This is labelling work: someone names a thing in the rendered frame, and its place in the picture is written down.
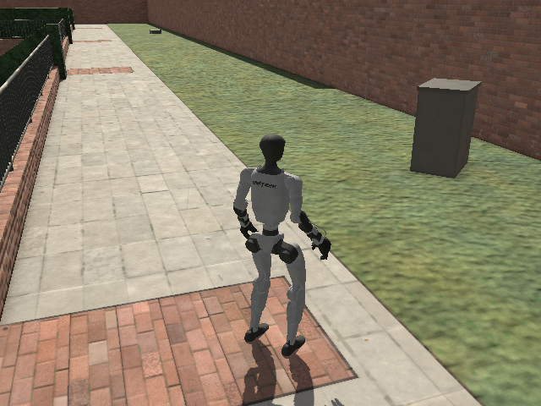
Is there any right robot hand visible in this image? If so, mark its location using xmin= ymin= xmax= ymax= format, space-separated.
xmin=311 ymin=237 xmax=331 ymax=260

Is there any robot right forearm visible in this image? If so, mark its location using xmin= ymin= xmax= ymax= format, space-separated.
xmin=298 ymin=211 xmax=324 ymax=245

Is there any left robot hand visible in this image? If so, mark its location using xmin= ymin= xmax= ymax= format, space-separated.
xmin=240 ymin=222 xmax=259 ymax=239

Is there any robot left forearm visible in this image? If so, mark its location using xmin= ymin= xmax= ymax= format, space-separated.
xmin=233 ymin=202 xmax=250 ymax=228

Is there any left robot upper arm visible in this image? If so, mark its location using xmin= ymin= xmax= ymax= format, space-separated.
xmin=233 ymin=167 xmax=257 ymax=211

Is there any right robot upper arm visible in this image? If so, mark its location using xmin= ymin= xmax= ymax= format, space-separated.
xmin=284 ymin=173 xmax=303 ymax=223

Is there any robot left foot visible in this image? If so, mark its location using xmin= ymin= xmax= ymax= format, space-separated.
xmin=244 ymin=323 xmax=269 ymax=342

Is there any right robot shin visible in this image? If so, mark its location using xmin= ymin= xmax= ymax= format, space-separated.
xmin=287 ymin=288 xmax=305 ymax=345

